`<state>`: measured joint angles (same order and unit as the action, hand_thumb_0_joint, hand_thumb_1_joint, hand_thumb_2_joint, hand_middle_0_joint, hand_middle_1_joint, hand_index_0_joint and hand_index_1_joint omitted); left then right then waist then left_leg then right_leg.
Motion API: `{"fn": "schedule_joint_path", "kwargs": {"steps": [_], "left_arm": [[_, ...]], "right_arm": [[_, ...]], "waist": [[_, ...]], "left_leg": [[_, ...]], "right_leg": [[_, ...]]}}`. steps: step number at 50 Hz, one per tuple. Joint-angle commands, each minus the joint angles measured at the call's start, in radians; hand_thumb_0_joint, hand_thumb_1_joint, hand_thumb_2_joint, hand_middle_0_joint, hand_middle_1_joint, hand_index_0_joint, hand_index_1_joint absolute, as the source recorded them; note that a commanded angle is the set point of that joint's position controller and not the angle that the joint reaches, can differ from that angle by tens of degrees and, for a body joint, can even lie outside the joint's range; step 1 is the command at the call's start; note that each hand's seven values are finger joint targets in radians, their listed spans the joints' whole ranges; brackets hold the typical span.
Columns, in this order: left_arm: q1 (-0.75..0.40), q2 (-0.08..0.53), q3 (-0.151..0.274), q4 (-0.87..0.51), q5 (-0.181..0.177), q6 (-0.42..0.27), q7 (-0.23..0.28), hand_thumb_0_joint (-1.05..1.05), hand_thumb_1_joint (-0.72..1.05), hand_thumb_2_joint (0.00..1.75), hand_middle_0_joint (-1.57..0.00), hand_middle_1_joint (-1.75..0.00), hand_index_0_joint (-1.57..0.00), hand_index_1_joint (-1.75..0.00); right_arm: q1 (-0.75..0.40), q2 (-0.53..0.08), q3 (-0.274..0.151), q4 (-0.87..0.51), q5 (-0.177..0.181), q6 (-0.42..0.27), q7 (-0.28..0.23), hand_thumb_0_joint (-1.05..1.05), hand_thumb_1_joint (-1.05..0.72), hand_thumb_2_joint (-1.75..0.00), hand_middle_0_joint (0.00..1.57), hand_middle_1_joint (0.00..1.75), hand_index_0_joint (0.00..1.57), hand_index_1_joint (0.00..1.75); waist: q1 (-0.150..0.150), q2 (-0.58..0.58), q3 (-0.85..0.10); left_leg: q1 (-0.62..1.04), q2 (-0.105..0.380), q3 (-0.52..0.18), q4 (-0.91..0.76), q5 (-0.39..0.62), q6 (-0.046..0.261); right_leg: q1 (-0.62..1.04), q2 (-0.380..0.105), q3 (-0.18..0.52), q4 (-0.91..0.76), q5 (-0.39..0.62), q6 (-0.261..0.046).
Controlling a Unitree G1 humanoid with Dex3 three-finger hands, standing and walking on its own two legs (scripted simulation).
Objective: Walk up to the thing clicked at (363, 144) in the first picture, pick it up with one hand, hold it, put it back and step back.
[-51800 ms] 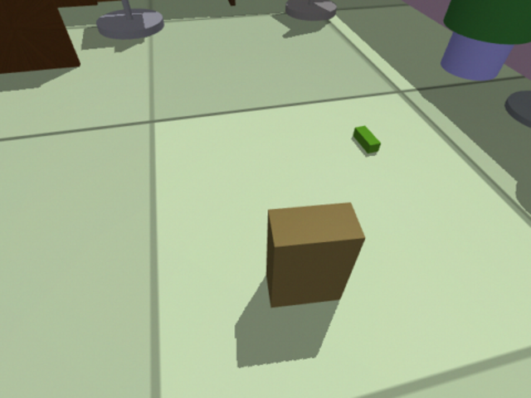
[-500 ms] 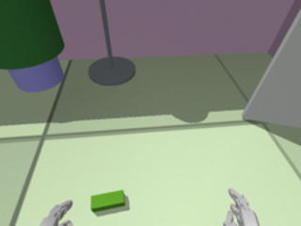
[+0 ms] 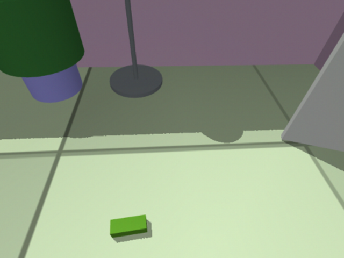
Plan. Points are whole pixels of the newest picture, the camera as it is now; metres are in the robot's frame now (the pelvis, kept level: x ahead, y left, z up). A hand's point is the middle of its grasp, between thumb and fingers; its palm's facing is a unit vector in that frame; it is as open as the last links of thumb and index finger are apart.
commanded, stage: stand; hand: left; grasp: from above
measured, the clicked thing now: (129, 226) +0.45 +0.22 -0.72
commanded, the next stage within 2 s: none
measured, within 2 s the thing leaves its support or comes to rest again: neither
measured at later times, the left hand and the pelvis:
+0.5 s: hand out of the picture +0.03 +0.24 -0.13, palm faces +0.03 -0.94 -0.34, open 7.4 cm; pelvis -0.02 +0.00 +0.03, yaw +0 degrees
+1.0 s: hand out of the picture +0.04 +0.22 -0.14, palm faces +0.00 -0.95 -0.32, open 7.4 cm; pelvis -0.01 -0.01 +0.03, yaw -1 degrees
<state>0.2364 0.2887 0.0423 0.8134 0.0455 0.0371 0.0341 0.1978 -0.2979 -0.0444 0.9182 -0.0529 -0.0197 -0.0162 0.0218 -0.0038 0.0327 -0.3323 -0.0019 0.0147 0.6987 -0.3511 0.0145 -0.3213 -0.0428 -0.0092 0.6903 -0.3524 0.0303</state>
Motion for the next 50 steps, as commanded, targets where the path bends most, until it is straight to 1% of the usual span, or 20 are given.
{"fn": "schedule_joint_path", "kwargs": {"steps": [1, 4, 7, 12, 15, 16, 17, 23, 24, 26, 28, 32, 35, 39, 41, 43, 46, 48, 49, 50], "left_arm": [[-0.053, 0.147, 0.041, -0.008, -0.009, -0.049, 0.01, 0.0, 0.9, 0.9, -0.2, -0.3, -0.2, -0.3], [-0.053, 0.148, 0.037, 0.057, -0.012, -0.048, 0.011, 0.0, 0.9, 0.9, -0.2, -0.3, -0.2, -0.3], [-0.065, 0.154, 0.035, 0.105, -0.013, -0.045, 0.01, 0.0, 0.9, 0.9, -0.2, -0.3, -0.2, -0.3], [-0.064, 0.165, 0.03, 0.174, -0.011, -0.054, 0.011, 0.0, 0.9, 0.9, -0.2, -0.3, -0.2, -0.3], [-0.075, 0.167, 0.026, 0.199, -0.011, -0.055, 0.011, 0.0, 0.9, 0.9, -0.2, -0.3, -0.2, -0.3], [-0.093, 0.171, 0.027, 0.204, -0.012, -0.054, 0.01, 0.0, 0.9, 0.9, -0.2, -0.3, -0.2, -0.3], [-0.081, 0.166, 0.025, 0.213, -0.013, -0.055, 0.01, 0.0, 0.9, 0.9, -0.2, -0.3, -0.2, -0.3], [-0.079, 0.178, 0.025, 0.245, -0.013, -0.053, 0.005, 0.0, 0.9, 0.9, -0.2, -0.3, -0.2, -0.3], [-0.086, 0.179, 0.024, 0.246, -0.014, -0.056, 0.004, 0.0, 0.9, 0.9, -0.2, -0.3, -0.2, -0.3], [-0.089, 0.192, 0.026, 0.254, -0.013, -0.056, 0.002, 0.0, 0.9, 0.9, -0.2, -0.3, -0.2, -0.3], [-0.094, 0.193, 0.025, 0.258, -0.013, -0.059, 0.003, 0.0, 0.9, 0.9, -0.2, -0.3, -0.2, -0.3], [-0.1, 0.199, 0.023, 0.265, -0.016, -0.056, -0.001, 0.0, 0.9, 0.9, -0.2, -0.3, -0.2, -0.3], [-0.089, 0.193, 0.02, 0.273, -0.016, -0.052, -0.005, 0.0, 0.9, 0.9, -0.2, -0.3, -0.2, -0.3], [-0.108, 0.202, 0.021, 0.27, -0.021, -0.06, -0.005, 0.0, 0.9, 0.9, -0.2, -0.3, -0.2, -0.3], [-0.112, 0.19, 0.017, 0.274, -0.024, -0.061, -0.005, 0.0, 0.9, 0.9, -0.2, -0.3, -0.2, -0.3], [-0.107, 0.192, 0.015, 0.277, -0.024, -0.062, -0.005, 0.0, 0.9, 0.9, -0.2, -0.3, -0.2, -0.3], [-0.099, 0.156, 0.005, 0.292, -0.027, -0.057, -0.005, 0.0, 0.9, 0.9, -0.2, -0.3, -0.2, -0.3], [-0.097, 0.151, 0.003, 0.299, -0.029, -0.051, -0.005, 0.0, 0.9, 0.9, -0.2, -0.3, -0.2, -0.3], [-0.085, 0.135, 0.0, 0.301, -0.028, -0.05, -0.006, 0.0, 0.9, 0.9, -0.2, -0.3, -0.2, -0.3], [-0.094, 0.143, 0.001, 0.3, -0.029, -0.048, -0.006, 0.0, 0.9, 0.9, -0.2, -0.3, -0.2, -0.3]], "right_arm": [[-0.052, -0.153, -0.039, -0.042, 0.006, -0.027, -0.014, 0.0, -0.9, -0.9, 0.2, 0.3, 0.2, 0.3], [-0.049, -0.163, -0.036, -0.001, 0.01, -0.021, -0.02, 0.0, -0.9, -0.9, 0.2, 0.3, 0.2, 0.3], [-0.055, -0.174, -0.035, 0.03, 0.015, -0.016, -0.02, 0.0, -0.9, -0.9, 0.2, 0.3, 0.2, 0.3], [-0.057, -0.167, -0.032, 0.075, 0.021, -0.012, -0.021, 0.0, -0.9, -0.9, 0.2, 0.3, 0.2, 0.3], [-0.066, -0.169, -0.031, 0.093, 0.023, -0.01, -0.018, 0.0, -0.9, -0.9, 0.2, 0.3, 0.2, 0.3], [-0.06, -0.169, -0.03, 0.098, 0.023, -0.008, -0.018, 0.0, -0.9, -0.9, 0.2, 0.3, 0.2, 0.3], [-0.07, -0.175, -0.031, 0.103, 0.022, -0.007, -0.017, 0.0, -0.9, -0.9, 0.2, 0.3, 0.2, 0.3], [-0.086, -0.181, -0.03, 0.123, 0.023, -0.001, -0.01, 0.0, -0.9, -0.9, 0.2, 0.3, 0.2, 0.3], [-0.088, -0.177, -0.029, 0.122, 0.024, -0.002, -0.009, 0.0, -0.9, -0.9, 0.2, 0.3, 0.2, 0.3], [-0.083, -0.177, -0.026, 0.132, 0.026, -0.001, -0.008, 0.0, -0.9, -0.9, 0.2, 0.3, 0.2, 0.3], [-0.089, -0.181, -0.025, 0.132, 0.026, -0.002, -0.007, 0.0, -0.9, -0.9, 0.2, 0.3, 0.2, 0.3], [-0.078, -0.186, -0.021, 0.145, 0.026, 0.001, -0.005, 0.0, -0.9, -0.9, 0.2, 0.3, 0.2, 0.3], [-0.08, -0.19, -0.018, 0.149, 0.028, 0.004, -0.004, 0.0, -0.9, -0.9, 0.2, 0.3, 0.2, 0.3], [-0.075, -0.191, -0.017, 0.152, 0.03, -0.003, -0.003, 0.0, -0.9, -0.9, 0.2, 0.3, 0.2, 0.3], [-0.074, -0.184, -0.012, 0.156, 0.03, -0.004, -0.003, 0.0, -0.9, -0.9, 0.2, 0.3, 0.2, 0.3], [-0.071, -0.19, -0.01, 0.162, 0.031, -0.003, -0.003, 0.0, -0.9, -0.9, 0.2, 0.3, 0.2, 0.3], [-0.058, -0.149, 0.004, 0.179, 0.036, 0.004, -0.002, 0.0, -0.9, -0.9, 0.2, 0.3, 0.2, 0.3], [-0.049, -0.141, 0.008, 0.184, 0.037, 0.008, -0.002, 0.0, -0.9, -0.9, 0.2, 0.3, 0.2, 0.3], [-0.052, -0.147, 0.007, 0.188, 0.035, 0.008, -0.004, 0.0, -0.9, -0.9, 0.2, 0.3, 0.2, 0.3], [-0.042, -0.134, 0.012, 0.192, 0.036, 0.009, -0.003, 0.0, -0.9, -0.9, 0.2, 0.3, 0.2, 0.3]], "waist": [[-0.003, 0.027, -0.088], [-0.002, 0.026, -0.062], [-0.005, 0.043, -0.012], [-0.007, -0.003, -0.027], [-0.008, -0.013, -0.003], [-0.017, -0.003, 0.014], [-0.008, 0.006, 0.011], [-0.007, 0.014, 0.037], [-0.009, 0.003, 0.024], [-0.01, -0.008, 0.029], [-0.013, 0.001, 0.013], [-0.014, -0.001, 0.038], [-0.01, 0.015, 0.053], [-0.019, -0.003, -0.01], [-0.021, -0.005, -0.023], [-0.019, -0.008, 0.0], [-0.021, -0.014, -0.012], [-0.024, -0.017, 0.017], [-0.018, 0.001, 0.001], [-0.022, -0.006, 0.017]], "left_leg": [[0.104, 0.086, -0.129, -0.217, 0.262, 0.034], [0.138, 0.094, -0.13, -0.272, 0.245, 0.027], [0.114, 0.099, -0.144, -0.356, 0.13, 0.022], [0.199, 0.096, -0.116, -0.352, 0.223, 0.016], [0.202, 0.091, -0.11, -0.38, 0.188, 0.009], [0.177, 0.094, -0.112, -0.397, 0.155, 0.01], [0.186, 0.098, -0.114, -0.402, 0.142, 0.012], [0.16, 0.099, -0.121, -0.439, 0.035, 0.009], [0.168, 0.099, -0.116, -0.43, 0.067, 0.011], [0.18, 0.098, -0.116, -0.436, 0.059, 0.007], [0.189, 0.103, -0.115, -0.431, 0.071, 0.011], [0.163, 0.1, -0.112, -0.437, 0.034, 0.008], [0.14, 0.103, -0.118, -0.449, -0.029, 0.008], [0.202, 0.106, -0.1, -0.416, 0.115, 0.008], [0.208, 0.11, -0.097, -0.406, 0.153, 0.011], [0.197, 0.106, -0.095, -0.411, 0.141, 0.01], [0.217, 0.105, -0.087, -0.409, 0.168, 0.013], [0.196, 0.1, -0.085, -0.421, 0.136, 0.008], [0.209, 0.102, -0.082, -0.415, 0.141, 0.01], [0.187, 0.1, -0.082, -0.425, 0.145, 0.006]], "right_leg": [[0.09, -0.048, 0.061, -0.166, 0.255, -0.055], [0.111, -0.048, 0.063, -0.214, 0.238, -0.052], [0.134, -0.042, 0.059, -0.258, 0.18, -0.046], [0.158, -0.062, 0.072, -0.318, 0.223, -0.043], [0.158, -0.063, 0.077, -0.353, 0.201, -0.036], [0.161, -0.061, 0.074, -0.355, 0.182, -0.036], [0.168, -0.062, 0.077, -0.36, 0.183, -0.035], [0.158, -0.056, 0.078, -0.391, 0.113, -0.033], [0.171, -0.065, 0.083, -0.393, 0.126, -0.036], [0.148, -0.063, 0.087, -0.404, 0.103, -0.035], [0.161, -0.069, 0.09, -0.405, 0.125, -0.037], [0.148, -0.067, 0.099, -0.417, 0.072, -0.037], [0.13, -0.057, 0.097, -0.418, 0.037, -0.037], [0.155, -0.078, 0.112, -0.415, 0.122, -0.047], [0.17, -0.078, 0.107, -0.409, 0.17, -0.045], [0.16, -0.071, 0.104, -0.42, 0.161, -0.039], [0.17, -0.07, 0.1, -0.416, 0.19, -0.043], [0.16, -0.062, 0.099, -0.419, 0.153, -0.044], [0.164, -0.064, 0.099, -0.421, 0.184, -0.044], [0.17, -0.063, 0.097, -0.414, 0.181, -0.044]]}}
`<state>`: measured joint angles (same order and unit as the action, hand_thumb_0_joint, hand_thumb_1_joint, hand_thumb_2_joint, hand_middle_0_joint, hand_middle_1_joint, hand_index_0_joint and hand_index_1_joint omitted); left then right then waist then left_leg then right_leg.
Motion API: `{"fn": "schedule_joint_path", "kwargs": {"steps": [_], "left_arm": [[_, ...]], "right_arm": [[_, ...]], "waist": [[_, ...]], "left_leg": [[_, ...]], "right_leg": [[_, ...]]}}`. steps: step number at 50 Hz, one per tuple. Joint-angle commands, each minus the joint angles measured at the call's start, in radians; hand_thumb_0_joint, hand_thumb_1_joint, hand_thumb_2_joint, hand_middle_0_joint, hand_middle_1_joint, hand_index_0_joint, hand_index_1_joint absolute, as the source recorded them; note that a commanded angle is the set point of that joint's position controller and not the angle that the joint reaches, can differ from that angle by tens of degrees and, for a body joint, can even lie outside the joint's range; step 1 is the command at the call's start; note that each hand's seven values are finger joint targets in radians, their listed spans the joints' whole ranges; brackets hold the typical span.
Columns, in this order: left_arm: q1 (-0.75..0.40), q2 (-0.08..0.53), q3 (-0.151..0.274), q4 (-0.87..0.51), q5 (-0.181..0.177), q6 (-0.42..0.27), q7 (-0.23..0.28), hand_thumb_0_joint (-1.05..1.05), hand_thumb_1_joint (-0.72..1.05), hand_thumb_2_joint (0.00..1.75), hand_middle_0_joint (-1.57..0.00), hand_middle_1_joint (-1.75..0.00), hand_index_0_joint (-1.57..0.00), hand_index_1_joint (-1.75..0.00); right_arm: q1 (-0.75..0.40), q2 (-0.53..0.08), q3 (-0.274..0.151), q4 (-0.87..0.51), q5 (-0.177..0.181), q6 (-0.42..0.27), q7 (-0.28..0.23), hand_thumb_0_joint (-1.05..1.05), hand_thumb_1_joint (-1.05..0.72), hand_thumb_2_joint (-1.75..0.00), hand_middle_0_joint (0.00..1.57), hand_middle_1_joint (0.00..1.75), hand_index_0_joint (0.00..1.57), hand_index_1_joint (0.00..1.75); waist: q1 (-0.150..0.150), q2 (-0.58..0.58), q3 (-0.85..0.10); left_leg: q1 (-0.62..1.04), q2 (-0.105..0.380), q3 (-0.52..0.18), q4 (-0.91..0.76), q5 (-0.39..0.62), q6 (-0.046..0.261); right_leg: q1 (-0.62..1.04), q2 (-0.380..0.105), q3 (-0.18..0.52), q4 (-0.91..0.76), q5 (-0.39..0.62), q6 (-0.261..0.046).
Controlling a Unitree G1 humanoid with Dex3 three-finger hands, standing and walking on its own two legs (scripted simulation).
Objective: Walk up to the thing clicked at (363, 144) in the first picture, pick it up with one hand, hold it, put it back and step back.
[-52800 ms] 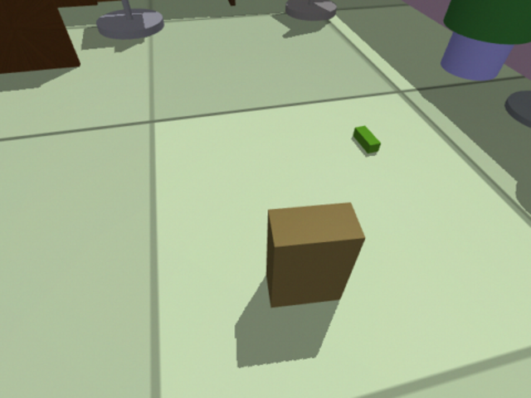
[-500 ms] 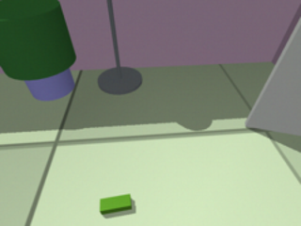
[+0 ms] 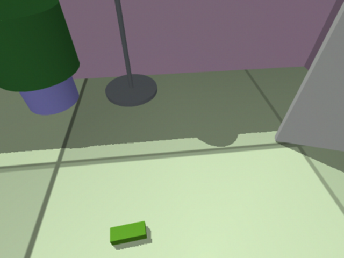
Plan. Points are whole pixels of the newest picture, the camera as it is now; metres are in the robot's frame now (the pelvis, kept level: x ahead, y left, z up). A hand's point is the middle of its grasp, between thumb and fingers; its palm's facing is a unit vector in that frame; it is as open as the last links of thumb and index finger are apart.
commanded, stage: stand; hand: left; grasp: from above
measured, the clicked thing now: (128, 233) +0.46 +0.24 -0.75
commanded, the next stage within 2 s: step back in 1.16 s
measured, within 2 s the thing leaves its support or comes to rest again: neither
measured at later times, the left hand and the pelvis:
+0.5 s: hand out of the picture +0.05 +0.20 -0.17, palm faces +0.00 -0.97 -0.24, open 7.4 cm; pelvis +0.02 +0.01 +0.00, yaw -1 degrees
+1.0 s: hand out of the picture +0.05 +0.20 -0.18, palm faces -0.01 -0.97 -0.26, open 7.4 cm; pelvis +0.01 +0.01 +0.00, yaw -2 degrees
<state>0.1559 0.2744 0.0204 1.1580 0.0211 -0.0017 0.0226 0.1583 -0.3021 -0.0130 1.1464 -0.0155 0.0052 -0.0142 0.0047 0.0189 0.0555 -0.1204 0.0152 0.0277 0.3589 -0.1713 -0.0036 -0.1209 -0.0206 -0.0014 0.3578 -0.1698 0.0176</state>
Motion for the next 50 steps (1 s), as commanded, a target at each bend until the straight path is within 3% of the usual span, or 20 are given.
{"fn": "schedule_joint_path", "kwargs": {"steps": [1, 9, 15, 16, 20, 23, 31, 34, 40, 45, 48, 50], "left_arm": [[-0.004, 0.144, 0.021, -0.044, -0.005, -0.01, 0.007, 0.0, 0.9, 0.9, -0.2, -0.3, -0.2, -0.3], [0.004, 0.111, 0.018, -0.035, -0.004, -0.006, 0.007, 0.0, 0.9, 0.9, -0.2, -0.3, -0.2, -0.3], [0.006, 0.088, 0.017, -0.035, -0.002, -0.001, 0.009, 0.0, 0.9, 0.9, -0.2, -0.3, -0.2, -0.3], [0.005, 0.087, 0.018, -0.035, -0.005, -0.002, 0.01, 0.0, 0.9, 0.9, -0.2, -0.3, -0.2, -0.3], [0.017, 0.071, 0.015, -0.03, -0.001, -0.001, 0.01, 0.0, 0.9, 0.9, -0.2, -0.3, -0.2, -0.3], [0.037, 0.051, 0.014, -0.024, -0.001, -0.001, 0.012, 0.0, 0.9, 0.9, -0.2, -0.3, -0.2, -0.3], [0.058, 0.032, 0.013, -0.019, 0.0, 0.003, 0.017, 0.0, 0.9, 0.9, -0.2, -0.3, -0.2, -0.3], [0.054, 0.045, 0.019, -0.025, 0.0, 0.001, 0.016, 0.0, 0.9, 0.9, -0.2, -0.3, -0.2, -0.3], [0.061, 0.067, 0.027, -0.042, 0.002, -0.007, 0.019, 0.0, 0.9, 0.9, -0.2, -0.3, -0.2, -0.3], [0.06, 0.066, 0.029, -0.048, 0.003, -0.008, 0.018, 0.0, 0.9, 0.9, -0.2, -0.3, -0.2, -0.3], [0.063, 0.07, 0.03, -0.06, 0.004, -0.009, 0.016, 0.0, 0.9, 0.9, -0.2, -0.3, -0.2, -0.3], [0.069, 0.083, 0.032, -0.058, 0.004, -0.01, 0.016, 0.0, 0.9, 0.9, -0.2, -0.3, -0.2, -0.3]], "right_arm": [[-0.012, -0.136, -0.022, -0.04, -0.002, -0.017, -0.006, 0.0, -0.9, -0.9, 0.2, 0.3, 0.2, 0.3], [0.012, -0.098, -0.014, -0.021, 0.001, -0.015, -0.012, 0.0, -0.9, -0.9, 0.2, 0.3, 0.2, 0.3], [0.011, -0.084, -0.016, -0.017, -0.003, -0.013, -0.015, 0.0, -0.9, -0.9, 0.2, 0.3, 0.2, 0.3], [0.022, -0.072, -0.015, -0.015, -0.003, -0.014, -0.016, 0.0, -0.9, -0.9, 0.2, 0.3, 0.2, 0.3], [0.036, -0.061, -0.016, -0.009, -0.004, -0.016, -0.017, 0.0, -0.9, -0.9, 0.2, 0.3, 0.2, 0.3], [0.033, -0.05, -0.019, -0.006, -0.002, -0.016, -0.019, 0.0, -0.9, -0.9, 0.2, 0.3, 0.2, 0.3], [0.051, -0.027, -0.022, -0.002, -0.004, -0.009, -0.021, 0.0, -0.9, -0.9, 0.2, 0.3, 0.2, 0.3], [0.068, -0.033, -0.026, -0.003, -0.006, -0.008, -0.02, 0.0, -0.9, -0.9, 0.2, 0.3, 0.2, 0.3], [0.063, -0.051, -0.037, -0.02, -0.006, -0.016, -0.021, 0.0, -0.9, -0.9, 0.2, 0.3, 0.2, 0.3], [0.067, -0.046, -0.038, -0.027, -0.008, -0.014, -0.019, 0.0, -0.9, -0.9, 0.2, 0.3, 0.2, 0.3], [0.063, -0.064, -0.043, -0.038, -0.006, -0.019, -0.019, 0.0, -0.9, -0.9, 0.2, 0.3, 0.2, 0.3], [0.058, -0.064, -0.043, -0.042, -0.007, -0.019, -0.019, 0.0, -0.9, -0.9, 0.2, 0.3, 0.2, 0.3]], "waist": [[-0.002, -0.021, -0.024], [-0.004, -0.021, -0.029], [-0.003, -0.01, -0.019], [-0.006, -0.016, -0.039], [-0.009, -0.014, -0.032], [-0.004, -0.032, -0.048], [-0.006, -0.033, -0.003], [-0.011, -0.027, 0.018], [-0.011, -0.021, -0.022], [-0.011, -0.033, 0.007], [-0.011, -0.009, -0.028], [-0.007, -0.029, -0.003]], "left_leg": [[0.001, 0.085, -0.093, -0.077, -0.001, 0.024], [-0.004, 0.089, -0.085, -0.072, 0.045, 0.021], [-0.013, 0.086, -0.082, -0.079, 0.004, 0.019], [-0.002, 0.088, -0.08, -0.072, 0.05, 0.021], [0.0, 0.086, -0.075, -0.07, 0.056, 0.019], [0.043, 0.09, -0.072, -0.048, 0.121, 0.022], [0.017, 0.087, -0.069, -0.052, 0.063, 0.025], [-0.016, 0.082, -0.071, -0.064, -0.009, 0.024], [0.017, 0.093, -0.069, -0.04, 0.057, 0.033], [-0.017, 0.087, -0.07, -0.05, -0.003, 0.031], [0.006, 0.096, -0.07, -0.037, 0.045, 0.036], [0.003, 0.094, -0.073, -0.044, 0.013, 0.033]], "right_leg": [[-0.03, -0.085, 0.085, -0.078, 0.02, -0.032], [-0.016, -0.083, 0.08, -0.059, 0.088, -0.027], [-0.033, -0.075, 0.078, -0.063, 0.052, -0.023], [-0.012, -0.082, 0.08, -0.051, 0.086, -0.027], [-0.026, -0.074, 0.076, -0.051, 0.084, -0.023], [-0.041, -0.075, 0.07, -0.033, 0.13, -0.025], [-0.078, -0.064, 0.069, -0.037, 0.075, -0.021], [-0.076, -0.067, 0.078, -0.039, 0.032, -0.024], [-0.064, -0.074, 0.084, -0.022, 0.093, -0.029], [-0.074, -0.071, 0.087, -0.029, 0.037, -0.028], [-0.057, -0.074, 0.086, -0.012, 0.088, -0.029], [-0.076, -0.073, 0.089, -0.024, 0.049, -0.029]]}}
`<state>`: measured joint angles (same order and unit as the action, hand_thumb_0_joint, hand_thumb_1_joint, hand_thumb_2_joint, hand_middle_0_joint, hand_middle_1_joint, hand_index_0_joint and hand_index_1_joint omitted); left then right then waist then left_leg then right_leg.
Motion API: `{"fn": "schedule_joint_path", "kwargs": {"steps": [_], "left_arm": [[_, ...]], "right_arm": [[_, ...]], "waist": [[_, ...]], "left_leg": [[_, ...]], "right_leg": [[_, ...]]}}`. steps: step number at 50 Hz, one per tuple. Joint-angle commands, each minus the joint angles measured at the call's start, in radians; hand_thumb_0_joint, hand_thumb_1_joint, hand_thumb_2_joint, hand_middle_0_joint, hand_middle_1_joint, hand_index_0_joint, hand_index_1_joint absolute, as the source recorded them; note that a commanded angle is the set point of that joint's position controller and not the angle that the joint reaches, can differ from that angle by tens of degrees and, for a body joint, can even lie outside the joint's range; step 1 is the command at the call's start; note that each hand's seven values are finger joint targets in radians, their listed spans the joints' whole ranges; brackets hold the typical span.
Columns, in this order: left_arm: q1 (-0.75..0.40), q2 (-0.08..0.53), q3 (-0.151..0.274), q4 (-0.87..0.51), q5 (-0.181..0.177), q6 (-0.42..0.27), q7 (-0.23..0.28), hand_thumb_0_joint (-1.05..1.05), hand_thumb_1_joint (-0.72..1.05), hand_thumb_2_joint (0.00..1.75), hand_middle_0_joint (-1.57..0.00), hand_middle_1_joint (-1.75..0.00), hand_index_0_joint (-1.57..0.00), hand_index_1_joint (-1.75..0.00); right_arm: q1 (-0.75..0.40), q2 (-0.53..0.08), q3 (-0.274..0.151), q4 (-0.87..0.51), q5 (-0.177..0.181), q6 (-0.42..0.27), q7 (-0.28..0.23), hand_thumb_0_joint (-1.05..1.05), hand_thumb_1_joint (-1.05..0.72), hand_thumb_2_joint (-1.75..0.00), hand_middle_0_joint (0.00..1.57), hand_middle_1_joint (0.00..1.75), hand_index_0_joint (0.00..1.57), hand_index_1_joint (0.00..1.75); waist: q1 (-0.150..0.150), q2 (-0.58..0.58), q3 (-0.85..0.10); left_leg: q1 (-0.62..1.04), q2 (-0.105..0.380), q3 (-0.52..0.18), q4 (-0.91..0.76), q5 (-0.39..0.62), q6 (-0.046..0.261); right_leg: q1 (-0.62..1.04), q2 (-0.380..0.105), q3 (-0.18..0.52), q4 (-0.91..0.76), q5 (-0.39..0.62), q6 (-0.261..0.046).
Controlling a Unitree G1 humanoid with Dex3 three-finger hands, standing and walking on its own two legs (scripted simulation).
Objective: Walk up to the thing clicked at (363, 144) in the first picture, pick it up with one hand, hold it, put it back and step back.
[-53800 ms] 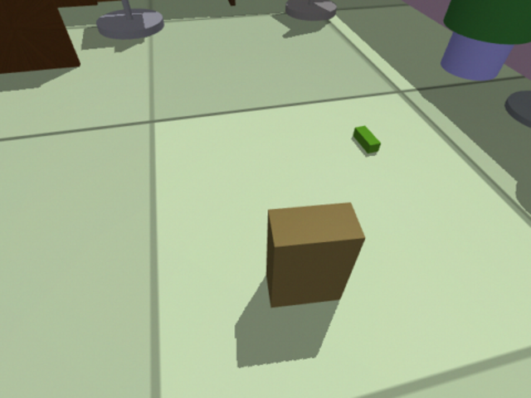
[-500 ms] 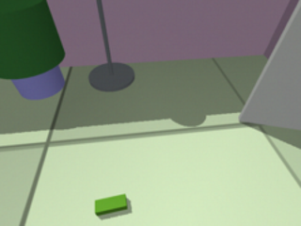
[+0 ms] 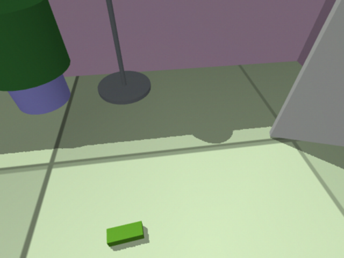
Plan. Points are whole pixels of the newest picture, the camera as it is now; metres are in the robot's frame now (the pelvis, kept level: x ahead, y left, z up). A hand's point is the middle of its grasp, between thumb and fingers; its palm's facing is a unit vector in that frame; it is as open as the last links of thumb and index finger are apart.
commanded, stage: stand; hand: left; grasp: from above
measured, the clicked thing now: (125, 233) +0.43 +0.25 -0.75
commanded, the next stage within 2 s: step back in 0.16 s
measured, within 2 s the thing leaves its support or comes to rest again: neither
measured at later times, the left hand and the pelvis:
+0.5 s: hand out of the picture +0.04 +0.24 -0.15, palm faces -0.03 -0.89 -0.46, open 7.4 cm; pelvis -0.05 -0.04 -0.02, yaw -2 degrees
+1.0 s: hand out of the picture -0.06 +0.27 -0.17, palm faces +0.04 -0.94 -0.35, open 7.4 cm; pelvis -0.17 +0.00 -0.01, yaw +3 degrees
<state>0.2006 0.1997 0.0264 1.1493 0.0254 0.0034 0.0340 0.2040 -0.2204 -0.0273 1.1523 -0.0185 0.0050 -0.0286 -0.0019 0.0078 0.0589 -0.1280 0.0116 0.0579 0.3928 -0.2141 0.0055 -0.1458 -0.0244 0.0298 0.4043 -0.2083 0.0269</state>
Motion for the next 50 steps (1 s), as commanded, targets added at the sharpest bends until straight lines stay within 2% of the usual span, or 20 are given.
{"fn": "schedule_joint_path", "kwargs": {"steps": [1, 7, 8, 9, 15, 17, 18, 20, 21, 22, 26, 33, 36, 41, 42, 43, 44, 45, 48, 50], "left_arm": [[0.018, 0.151, 0.025, -0.048, -0.001, -0.014, 0.003, 0.0, 0.9, 0.9, -0.2, -0.3, -0.2, -0.3], [-0.002, 0.181, 0.032, -0.07, -0.001, -0.017, 0.0, 0.0, 0.9, 0.9, -0.2, -0.3, -0.2, -0.3], [-0.085, 0.356, 0.071, -0.132, -0.029, -0.014, -0.003, 0.0, 0.9, 0.9, -0.2, -0.3, -0.2, -0.3], [-0.087, 0.346, 0.073, -0.147, -0.034, -0.014, -0.001, 0.0, 0.9, 0.9, -0.2, -0.3, -0.2, -0.3], [0.008, 0.304, 0.069, -0.18, -0.017, 0.015, -0.011, 0.0, 0.9, 0.9, -0.2, -0.3, -0.2, -0.3], [0.059, 0.309, 0.073, -0.183, -0.011, 0.021, -0.014, 0.0, 0.9, 0.9, -0.2, -0.3, -0.2, -0.3], [0.064, 0.315, 0.075, -0.186, -0.01, 0.017, -0.015, 0.0, 0.9, 0.9, -0.2, -0.3, -0.2, -0.3], [-0.006, 0.408, 0.095, -0.227, -0.004, -0.001, -0.013, 0.0, 0.9, 0.9, -0.2, -0.3, -0.2, -0.3], [-0.027, 0.459, 0.103, -0.249, 0.001, -0.003, -0.007, 0.0, 0.9, 0.9, -0.2, -0.3, -0.2, -0.3], [-0.033, 0.482, 0.107, -0.268, 0.011, -0.006, -0.005, 0.0, 0.9, 0.9, -0.2, -0.3, -0.2, -0.3], [-0.171, 0.389, 0.093, -0.323, 0.014, 0.001, 0.0, 0.0, 0.9, 0.9, -0.2, -0.3, -0.2, -0.3], [-0.026, 0.384, 0.105, -0.35, 0.0, 0.012, 0.011, 0.0, 0.9, 0.9, -0.2, -0.3, -0.2, -0.3], [-0.064, 0.42, 0.113, -0.374, 0.002, 0.017, 0.01, 0.0, 0.9, 0.9, -0.2, -0.3, -0.2, -0.3], [-0.167, 0.43, 0.108, -0.415, -0.005, 0.03, -0.007, 0.0, 0.9, 0.9, -0.2, -0.3, -0.2, -0.3], [-0.163, 0.4, 0.098, -0.422, -0.004, 0.033, -0.008, 0.0, 0.9, 0.9, -0.2, -0.3, -0.2, -0.3], [-0.166, 0.352, 0.088, -0.434, -0.01, 0.03, -0.008, 0.0, 0.9, 0.9, -0.2, -0.3, -0.2, -0.3], [-0.188, 0.393, 0.104, -0.425, 0.001, 0.03, 0.004, 0.0, 0.9, 0.9, -0.2, -0.3, -0.2, -0.3], [-0.177, 0.394, 0.109, -0.409, 0.012, 0.028, 0.009, 0.0, 0.9, 0.9, -0.2, -0.3, -0.2, -0.3], [-0.063, 0.362, 0.108, -0.354, -0.023, 0.036, 0.001, 0.0, 0.9, 0.9, -0.2, -0.3, -0.2, -0.3], [-0.008, 0.364, 0.113, -0.346, -0.018, 0.036, 0.0, 0.0, 0.9, 0.9, -0.2, -0.3, -0.2, -0.3]], "right_arm": [[0.012, -0.141, -0.027, -0.047, -0.003, -0.018, -0.004, 0.0, -0.9, -0.9, 0.2, 0.3, 0.2, 0.3], [0.003, -0.168, -0.032, -0.065, -0.005, -0.021, -0.001, 0.0, -0.9, -0.9, 0.2, 0.3, 0.2, 0.3], [-0.106, -0.358, -0.069, -0.109, 0.012, -0.013, 0.004, 0.0, -0.9, -0.9, 0.2, 0.3, 0.2, 0.3], [-0.091, -0.354, -0.071, -0.12, 0.018, -0.013, 0.004, 0.0, -0.9, -0.9, 0.2, 0.3, 0.2, 0.3], [-0.159, -0.373, -0.088, -0.195, 0.016, 0.007, 0.006, 0.0, -0.9, -0.9, 0.2, 0.3, 0.2, 0.3], [-0.207, -0.371, -0.087, -0.23, 0.013, 0.018, 0.007, 0.0, -0.9, -0.9, 0.2, 0.3, 0.2, 0.3], [-0.209, -0.357, -0.082, -0.237, 0.014, 0.024, 0.008, 0.0, -0.9, -0.9, 0.2, 0.3, 0.2, 0.3], [-0.186, -0.284, -0.057, -0.251, 0.037, 0.036, 0.013, 0.0, -0.9, -0.9, 0.2, 0.3, 0.2, 0.3], [-0.177, -0.27, -0.052, -0.253, 0.029, 0.045, 0.004, 0.0, -0.9, -0.9, 0.2, 0.3, 0.2, 0.3], [-0.144, -0.295, -0.06, -0.249, 0.02, 0.052, -0.002, 0.0, -0.9, -0.9, 0.2, 0.3, 0.2, 0.3], [-0.037, -0.328, -0.059, -0.22, 0.039, 0.05, 0.005, 0.0, -0.9, -0.9, 0.2, 0.3, 0.2, 0.3], [-0.086, -0.359, -0.038, -0.281, 0.013, 0.026, -0.009, 0.0, -0.9, -0.9, 0.2, 0.3, 0.2, 0.3], [-0.043, -0.366, -0.047, -0.281, 0.004, 0.026, -0.003, 0.0, -0.9, -0.9, 0.2, 0.3, 0.2, 0.3], [0.126, -0.363, -0.073, -0.219, -0.007, 0.027, 0.022, 0.0, -0.9, -0.9, 0.2, 0.3, 0.2, 0.3], [0.115, -0.394, -0.083, -0.232, -0.02, 0.026, 0.025, 0.0, -0.9, -0.9, 0.2, 0.3, 0.2, 0.3], [0.058, -0.473, -0.095, -0.259, -0.032, 0.024, 0.028, 0.0, -0.9, -0.9, 0.2, 0.3, 0.2, 0.3], [-0.029, -0.54, -0.107, -0.289, -0.03, 0.021, 0.028, 0.0, -0.9, -0.9, 0.2, 0.3, 0.2, 0.3], [-0.081, -0.54, -0.109, -0.31, -0.033, 0.014, 0.023, 0.0, -0.9, -0.9, 0.2, 0.3, 0.2, 0.3], [-0.156, -0.392, -0.066, -0.331, -0.036, -0.001, 0.006, 0.0, -0.9, -0.9, 0.2, 0.3, 0.2, 0.3], [-0.142, -0.372, -0.065, -0.332, -0.021, 0.0, 0.004, 0.0, -0.9, -0.9, 0.2, 0.3, 0.2, 0.3]], "waist": [[-0.003, -0.027, 0.005], [-0.004, -0.001, 0.001], [-0.011, -0.015, 0.086], [-0.018, 0.006, 0.027], [0.008, 0.136, -0.122], [0.038, 0.157, -0.136], [0.041, 0.118, -0.134], [0.026, -0.168, -0.088], [0.044, -0.243, -0.069], [0.041, -0.229, -0.074], [-0.027, -0.143, -0.109], [0.075, -0.153, -0.158], [0.047, -0.206, -0.148], [-0.044, -0.133, -0.153], [-0.058, -0.009, -0.121], [-0.048, 0.226, -0.063], [-0.054, 0.229, -0.031], [-0.051, 0.228, -0.016], [0.048, 0.069, -0.005], [0.051, 0.084, -0.039]], "left_leg": [[0.009, 0.097, -0.102, -0.084, 0.04, 0.022], [-0.023, 0.103, -0.115, -0.103, -0.02, 0.027], [-0.07, 0.127, -0.162, -0.041, 0.177, 0.037], [-0.059, 0.148, -0.155, -0.031, 0.247, 0.06], [-0.131, 0.277, -0.207, 0.016, 0.245, 0.202], [-0.185, 0.27, -0.188, 0.093, 0.23, 0.198], [-0.183, 0.223, -0.16, 0.166, 0.221, 0.164], [-0.262, -0.043, -0.028, 0.48, -0.035, 0.02], [-0.359, -0.131, -0.1, 0.645, -0.42, 0.013], [-0.338, -0.11, -0.189, 0.761, -0.472, 0.012], [-0.354, -0.144, -0.226, 0.861, -0.282, -0.002], [-0.42, -0.078, -0.186, 0.607, -0.31, -0.042], [-0.285, -0.042, -0.14, 0.464, -0.305, -0.018], [-0.003, -0.042, -0.042, 0.163, -0.067, 0.041], [-0.028, 0.05, -0.2, 0.044, -0.09, 0.08], [-0.068, 0.264, -0.525, -0.101, -0.097, 0.165], [-0.216, 0.363, -0.599, -0.147, -0.079, 0.265], [-0.288, 0.396, -0.645, -0.162, -0.035, 0.309], [-0.157, 0.191, -0.294, -0.04, 0.306, 0.134], [-0.053, 0.18, -0.268, -0.004, 0.32, 0.145]], "right_leg": [[-0.066, -0.066, 0.058, -0.073, 0.072, -0.04], [-0.041, -0.068, 0.06, -0.067, 0.056, -0.041], [-0.153, -0.057, 0.082, 0.001, 0.209, -0.044], [-0.123, -0.042, 0.054, 0.061, 0.215, -0.049], [-0.08, 0.015, -0.011, 0.362, -0.14, -0.069], [-0.056, 0.008, 0.0, 0.36, -0.12, -0.086], [-0.053, -0.009, 0.023, 0.27, 0.004, -0.094], [-0.058, -0.219, 0.307, -0.014, 0.475, -0.177], [-0.053, -0.336, 0.456, -0.043, 0.582, -0.296], [-0.112, -0.363, 0.514, -0.041, 0.545, -0.345], [-0.043, -0.168, 0.202, 0.024, 0.435, -0.218], [0.213, -0.249, 0.236, 0.059, 0.454, -0.279], [0.109, -0.267, 0.224, 0.051, 0.405, -0.261], [-0.156, -0.2, 0.143, 0.068, 0.007, -0.153], [-0.238, -0.132, 0.105, 0.169, -0.121, -0.109], [-0.4, 0.041, 0.0, 0.383, -0.358, -0.051], [-0.359, 0.128, 0.063, 0.629, -0.432, -0.035], [-0.327, 0.138, 0.135, 0.772, -0.433, -0.031], [-0.406, 0.157, 0.198, 0.88, -0.261, -0.048], [-0.415, 0.158, 0.171, 0.897, -0.226, -0.03]]}}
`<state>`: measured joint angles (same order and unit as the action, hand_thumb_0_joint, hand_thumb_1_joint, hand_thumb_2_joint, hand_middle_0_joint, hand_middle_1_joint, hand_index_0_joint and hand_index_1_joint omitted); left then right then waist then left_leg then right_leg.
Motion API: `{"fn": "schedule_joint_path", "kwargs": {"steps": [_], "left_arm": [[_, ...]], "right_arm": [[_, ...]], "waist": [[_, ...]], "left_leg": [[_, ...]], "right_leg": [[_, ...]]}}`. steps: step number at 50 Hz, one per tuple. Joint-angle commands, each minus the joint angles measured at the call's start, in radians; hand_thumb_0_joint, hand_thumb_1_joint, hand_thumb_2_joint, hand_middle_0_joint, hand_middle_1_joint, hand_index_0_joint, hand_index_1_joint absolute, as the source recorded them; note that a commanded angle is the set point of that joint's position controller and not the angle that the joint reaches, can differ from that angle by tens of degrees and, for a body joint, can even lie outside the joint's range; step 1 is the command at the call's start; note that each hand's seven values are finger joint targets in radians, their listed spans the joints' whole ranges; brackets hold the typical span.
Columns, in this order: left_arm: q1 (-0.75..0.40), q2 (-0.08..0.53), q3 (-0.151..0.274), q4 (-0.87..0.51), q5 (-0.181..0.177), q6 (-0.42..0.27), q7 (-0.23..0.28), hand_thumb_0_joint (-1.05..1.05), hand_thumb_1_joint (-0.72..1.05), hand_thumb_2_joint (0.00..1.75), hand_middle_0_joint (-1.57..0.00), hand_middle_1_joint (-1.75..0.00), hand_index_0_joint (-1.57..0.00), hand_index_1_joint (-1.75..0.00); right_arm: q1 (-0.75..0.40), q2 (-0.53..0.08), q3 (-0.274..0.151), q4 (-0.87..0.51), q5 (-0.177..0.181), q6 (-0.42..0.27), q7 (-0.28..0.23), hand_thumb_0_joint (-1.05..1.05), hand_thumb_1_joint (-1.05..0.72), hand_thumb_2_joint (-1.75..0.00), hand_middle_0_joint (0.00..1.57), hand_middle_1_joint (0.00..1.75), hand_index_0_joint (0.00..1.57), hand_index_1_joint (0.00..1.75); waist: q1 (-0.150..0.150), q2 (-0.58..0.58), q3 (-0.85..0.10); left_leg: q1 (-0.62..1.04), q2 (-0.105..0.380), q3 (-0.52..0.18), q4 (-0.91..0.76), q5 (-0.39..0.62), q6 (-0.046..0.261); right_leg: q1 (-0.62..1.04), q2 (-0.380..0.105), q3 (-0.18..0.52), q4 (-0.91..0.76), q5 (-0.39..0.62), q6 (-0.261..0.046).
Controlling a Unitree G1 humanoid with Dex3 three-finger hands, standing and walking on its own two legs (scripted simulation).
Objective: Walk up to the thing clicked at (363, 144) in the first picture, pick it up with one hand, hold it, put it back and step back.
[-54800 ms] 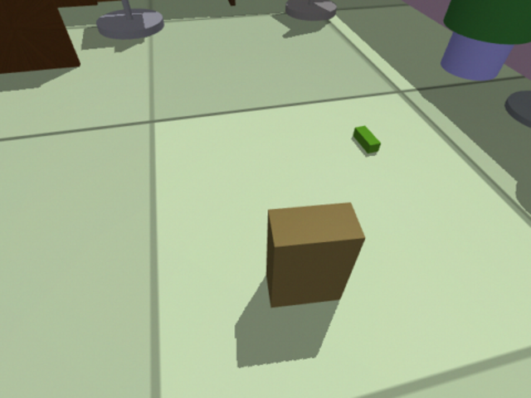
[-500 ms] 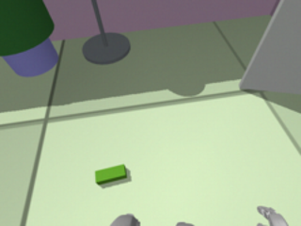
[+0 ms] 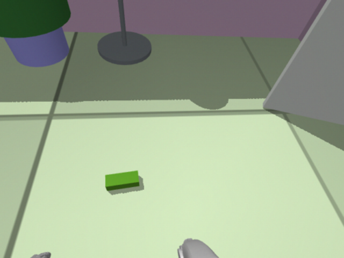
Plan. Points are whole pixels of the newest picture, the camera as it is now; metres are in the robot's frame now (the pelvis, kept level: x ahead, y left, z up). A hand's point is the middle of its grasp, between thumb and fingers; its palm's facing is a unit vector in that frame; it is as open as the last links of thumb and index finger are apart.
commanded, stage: step back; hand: left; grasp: from above
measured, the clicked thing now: (122, 180) +0.61 +0.21 -0.74
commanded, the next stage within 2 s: none
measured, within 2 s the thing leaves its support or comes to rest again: neither
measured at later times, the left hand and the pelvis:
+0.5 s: hand out of the picture -0.06 +0.24 -0.13, palm faces -0.10 -0.90 -0.43, open 7.4 cm; pelvis -0.15 -0.02 +0.00, yaw -7 degrees
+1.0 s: hand out of the picture -0.19 +0.28 -0.16, palm faces -0.02 -0.93 -0.36, open 7.4 cm; pelvis -0.31 +0.01 +0.00, yaw -2 degrees
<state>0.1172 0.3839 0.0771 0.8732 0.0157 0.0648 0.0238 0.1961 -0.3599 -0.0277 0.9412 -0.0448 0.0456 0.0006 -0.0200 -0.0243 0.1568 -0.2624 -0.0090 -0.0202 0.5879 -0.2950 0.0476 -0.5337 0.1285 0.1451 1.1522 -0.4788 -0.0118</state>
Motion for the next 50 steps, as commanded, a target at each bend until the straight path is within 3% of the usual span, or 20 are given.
{"fn": "schedule_joint_path", "kwargs": {"steps": [1, 9, 13, 16, 17, 18, 19, 20, 23, 24, 27, 32, 37, 38, 39, 40, 41, 43, 44, 50], "left_arm": [[0.088, 0.177, 0.06, -0.072, -0.005, -0.028, 0.01, 0.0, 0.9, 0.9, -0.2, -0.3, -0.2, -0.3], [0.07, 0.165, 0.037, -0.101, -0.002, -0.042, 0.005, 0.0, 0.9, 0.9, -0.2, -0.3, -0.2, -0.3], [0.169, 0.181, 0.043, -0.052, 0.005, -0.043, -0.003, 0.0, 0.9, 0.9, -0.2, -0.3, -0.2, -0.3], [0.258, 0.186, 0.056, -0.007, 0.018, -0.049, -0.009, 0.0, 0.9, 0.9, -0.2, -0.3, -0.2, -0.3], [0.257, 0.209, 0.063, -0.021, 0.027, -0.054, -0.009, 0.0, 0.9, 0.9, -0.2, -0.3, -0.2, -0.3], [0.199, 0.277, 0.081, -0.05, 0.033, -0.058, -0.011, 0.0, 0.9, 0.9, -0.2, -0.3, -0.2, -0.3], [0.096, 0.367, 0.094, -0.1, 0.037, -0.054, -0.011, 0.0, 0.9, 0.9, -0.2, -0.3, -0.2, -0.3], [0.012, 0.354, 0.093, -0.13, 0.037, -0.055, -0.007, 0.0, 0.9, 0.9, -0.2, -0.3, -0.2, -0.3], [-0.097, 0.218, 0.068, -0.16, 0.023, -0.063, 0.002, 0.0, 0.9, 0.9, -0.2, -0.3, -0.2, -0.3], [-0.07, 0.208, 0.072, -0.156, 0.024, -0.06, 0.001, 0.0, 0.9, 0.9, -0.2, -0.3, -0.2, -0.3], [0.029, 0.184, 0.065, -0.163, 0.032, -0.056, 0.004, 0.0, 0.9, 0.9, -0.2, -0.3, -0.2, -0.3], [0.071, 0.201, 0.074, -0.166, 0.026, -0.041, 0.017, 0.0, 0.9, 0.9, -0.2, -0.3, -0.2, -0.3], [-0.014, 0.214, 0.051, -0.192, 0.01, -0.012, 0.002, 0.0, 0.9, 0.9, -0.2, -0.3, -0.2, -0.3], [-0.027, 0.184, 0.045, -0.202, 0.006, -0.011, -0.002, 0.0, 0.9, 0.9, -0.2, -0.3, -0.2, -0.3], [-0.082, 0.181, 0.046, -0.214, -0.002, -0.016, 0.003, 0.0, 0.9, 0.9, -0.2, -0.3, -0.2, -0.3], [-0.135, 0.208, 0.065, -0.209, 0.014, -0.015, 0.013, 0.0, 0.9, 0.9, -0.2, -0.3, -0.2, -0.3], [-0.109, 0.221, 0.068, -0.192, 0.014, -0.012, 0.009, 0.0, 0.9, 0.9, -0.2, -0.3, -0.2, -0.3], [-0.02, 0.183, 0.062, -0.144, -0.009, -0.008, 0.0, 0.0, 0.9, 0.9, -0.2, -0.3, -0.2, -0.3], [0.023, 0.181, 0.062, -0.126, -0.011, -0.006, -0.002, 0.0, 0.9, 0.9, -0.2, -0.3, -0.2, -0.3], [0.041, 0.165, 0.044, -0.123, 0.006, -0.029, 0.001, 0.0, 0.9, 0.9, -0.2, -0.3, -0.2, -0.3]], "right_arm": [[-0.105, -0.237, -0.07, -0.122, 0.012, -0.04, -0.027, 0.0, -0.9, -0.9, 0.2, 0.3, 0.2, 0.3], [0.003, -0.262, -0.094, -0.138, 0.021, -0.029, -0.028, 0.0, -0.9, -0.9, 0.2, 0.3, 0.2, 0.3], [-0.081, -0.288, -0.101, -0.17, 0.021, -0.017, -0.02, 0.0, -0.9, -0.9, 0.2, 0.3, 0.2, 0.3], [-0.136, -0.273, -0.093, -0.167, 0.034, -0.007, -0.016, 0.0, -0.9, -0.9, 0.2, 0.3, 0.2, 0.3], [-0.129, -0.245, -0.083, -0.168, 0.038, -0.007, -0.013, 0.0, -0.9, -0.9, 0.2, 0.3, 0.2, 0.3], [-0.123, -0.196, -0.072, -0.173, 0.041, -0.006, -0.011, 0.0, -0.9, -0.9, 0.2, 0.3, 0.2, 0.3], [-0.165, -0.212, -0.085, -0.17, 0.04, -0.002, -0.026, 0.0, -0.9, -0.9, 0.2, 0.3, 0.2, 0.3], [-0.133, -0.245, -0.098, -0.153, 0.03, 0.001, -0.031, 0.0, -0.9, -0.9, 0.2, 0.3, 0.2, 0.3], [-0.001, -0.217, -0.079, -0.091, 0.047, -0.004, -0.022, 0.0, -0.9, -0.9, 0.2, 0.3, 0.2, 0.3], [0.011, -0.202, -0.067, -0.089, 0.047, -0.012, -0.027, 0.0, -0.9, -0.9, 0.2, 0.3, 0.2, 0.3], [-0.001, -0.214, -0.06, -0.106, 0.045, -0.022, -0.035, 0.0, -0.9, -0.9, 0.2, 0.3, 0.2, 0.3], [0.011, -0.193, -0.058, -0.13, 0.026, -0.038, -0.04, 0.0, -0.9, -0.9, 0.2, 0.3, 0.2, 0.3], [0.151, -0.219, -0.085, -0.066, 0.017, -0.03, -0.028, 0.0, -0.9, -0.9, 0.2, 0.3, 0.2, 0.3], [0.146, -0.28, -0.1, -0.078, -0.003, -0.031, -0.027, 0.0, -0.9, -0.9, 0.2, 0.3, 0.2, 0.3], [0.061, -0.38, -0.116, -0.107, -0.004, -0.027, -0.017, 0.0, -0.9, -0.9, 0.2, 0.3, 0.2, 0.3], [0.015, -0.415, -0.124, -0.13, -0.008, -0.031, -0.018, 0.0, -0.9, -0.9, 0.2, 0.3, 0.2, 0.3], [-0.046, -0.382, -0.118, -0.142, -0.005, -0.042, -0.028, 0.0, -0.9, -0.9, 0.2, 0.3, 0.2, 0.3], [-0.088, -0.284, -0.082, -0.157, -0.014, -0.047, -0.036, 0.0, -0.9, -0.9, 0.2, 0.3, 0.2, 0.3], [-0.098, -0.266, -0.078, -0.159, -0.005, -0.046, -0.038, 0.0, -0.9, -0.9, 0.2, 0.3, 0.2, 0.3], [-0.013, -0.256, -0.086, -0.161, 0.011, -0.035, -0.032, 0.0, -0.9, -0.9, 0.2, 0.3, 0.2, 0.3]], "waist": [[0.057, 0.134, -0.169], [-0.036, 0.188, -0.246], [0.006, 0.2, -0.244], [0.058, 0.139, -0.249], [0.066, 0.037, -0.225], [0.052, -0.181, -0.151], [0.093, -0.305, -0.086], [0.063, -0.276, -0.024], [-0.034, -0.107, -0.057], [-0.017, -0.118, -0.097], [0.054, -0.108, -0.146], [0.087, -0.181, -0.233], [0.002, -0.083, -0.25], [-0.003, 0.069, -0.244], [-0.01, 0.279, -0.191], [-0.051, 0.284, -0.138], [-0.009, 0.245, -0.102], [0.047, 0.12, -0.122], [0.071, 0.108, -0.117], [-0.003, 0.193, -0.192]], "left_leg": [[0.172, 0.217, -0.189, -0.16, 0.46, 0.131], [0.331, 0.288, -0.213, -0.132, 0.452, 0.211], [0.145, 0.294, -0.21, -0.159, 0.257, 0.169], [-0.017, 0.247, -0.17, -0.101, 0.137, 0.08], [-0.097, 0.189, -0.124, -0.01, 0.034, 0.034], [-0.268, 0.007, -0.056, 0.155, -0.176, -0.035], [-0.196, -0.085, -0.065, 0.418, -0.32, -0.064], [-0.155, -0.058, -0.146, 0.57, -0.289, -0.067], [-0.191, -0.138, -0.168, 0.596, -0.119, -0.057], [-0.205, -0.144, -0.149, 0.598, -0.113, -0.064], [-0.275, -0.12, -0.117, 0.517, -0.157, -0.09], [-0.203, -0.019, -0.058, 0.207, -0.251, -0.08], [0.077, -0.009, 0.002, -0.164, 0.096, -0.016], [0.104, 0.161, -0.232, -0.204, 0.14, 0.045], [0.026, 0.354, -0.456, -0.276, 0.208, 0.175], [-0.156, 0.431, -0.556, -0.323, 0.193, 0.276], [-0.184, 0.44, -0.524, -0.313, 0.237, 0.277], [-0.059, 0.273, -0.264, -0.189, 0.494, 0.182], [-0.063, 0.235, -0.199, -0.174, 0.476, 0.148], [0.228, 0.253, -0.199, -0.114, 0.452, 0.204]], "right_leg": [[-0.045, -0.004, 0.048, 0.134, 0.042, 0.028], [0.048, -0.086, -0.035, -0.246, -0.055, 0.061], [0.23, -0.121, -0.106, -0.45, 0.018, 0.027], [0.405, -0.121, -0.115, -0.669, 0.216, -0.018], [0.394, -0.2, 0.034, -0.755, 0.165, -0.042], [0.355, -0.359, 0.3, -0.859, 0.092, -0.104], [0.092, -0.533, 0.447, -0.934, 0.073, -0.272], [-0.044, -0.552, 0.466, -0.966, 0.0, -0.291], [0.133, -0.303, 0.05, -0.827, 0.332, -0.111], [0.195, -0.279, 0.019, -0.802, 0.367, -0.098], [0.398, -0.317, 0.053, -0.755, 0.414, -0.146], [0.562, -0.415, 0.082, -0.65, 0.69, -0.202], [0.329, -0.311, -0.003, -0.565, 0.411, -0.081], [0.185, -0.233, -0.054, -0.44, 0.241, -0.036], [0.059, -0.072, -0.177, -0.253, -0.068, 0.001], [0.113, -0.065, -0.032, -0.034, -0.185, 0.012], [0.132, -0.08, 0.033, 0.074, -0.147, 0.005], [0.051, -0.024, 0.054, 0.155, -0.051, -0.008], [0.048, -0.014, 0.052, 0.168, -0.009, -0.009], [0.026, -0.071, -0.017, -0.148, -0.042, 0.058]]}}
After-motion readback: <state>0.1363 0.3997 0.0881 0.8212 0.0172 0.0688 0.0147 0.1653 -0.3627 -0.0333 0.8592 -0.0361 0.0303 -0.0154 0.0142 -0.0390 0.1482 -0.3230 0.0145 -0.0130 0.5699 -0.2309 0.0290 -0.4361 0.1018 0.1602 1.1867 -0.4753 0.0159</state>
